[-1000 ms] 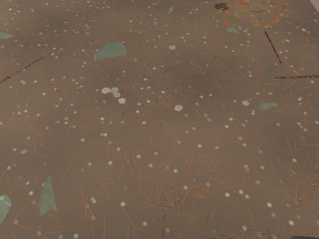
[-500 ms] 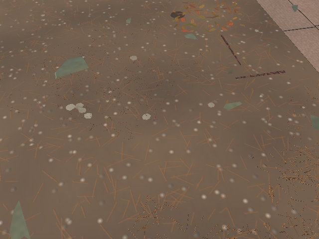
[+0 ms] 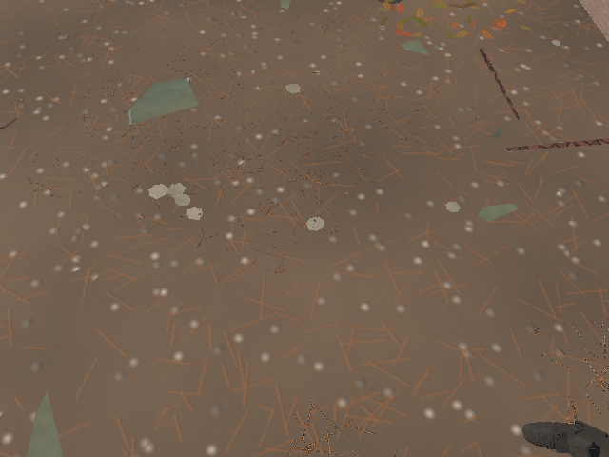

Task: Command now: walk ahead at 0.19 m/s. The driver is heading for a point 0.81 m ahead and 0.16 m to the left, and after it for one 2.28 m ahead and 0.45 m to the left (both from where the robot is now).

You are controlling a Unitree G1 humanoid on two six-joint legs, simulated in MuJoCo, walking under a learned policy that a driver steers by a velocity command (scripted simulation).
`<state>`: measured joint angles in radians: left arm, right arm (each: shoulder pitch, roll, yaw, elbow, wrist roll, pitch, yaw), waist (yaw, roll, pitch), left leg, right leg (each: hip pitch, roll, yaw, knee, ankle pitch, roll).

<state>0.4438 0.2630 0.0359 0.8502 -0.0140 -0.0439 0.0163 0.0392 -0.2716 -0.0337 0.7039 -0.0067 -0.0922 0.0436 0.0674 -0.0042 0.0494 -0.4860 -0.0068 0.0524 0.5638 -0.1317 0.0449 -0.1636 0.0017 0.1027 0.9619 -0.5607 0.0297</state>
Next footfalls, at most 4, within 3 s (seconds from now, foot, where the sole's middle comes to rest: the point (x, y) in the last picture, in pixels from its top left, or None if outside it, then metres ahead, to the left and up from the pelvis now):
0.32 right None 0.16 -0.14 -0.76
1.50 left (271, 411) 0.51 0.14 -0.76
2.00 right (293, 270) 0.87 0.12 -0.76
2.46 left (206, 291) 0.80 0.33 -0.76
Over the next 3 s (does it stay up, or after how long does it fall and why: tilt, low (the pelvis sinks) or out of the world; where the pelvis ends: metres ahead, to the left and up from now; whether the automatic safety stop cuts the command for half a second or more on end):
stays up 0.76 0.16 0.01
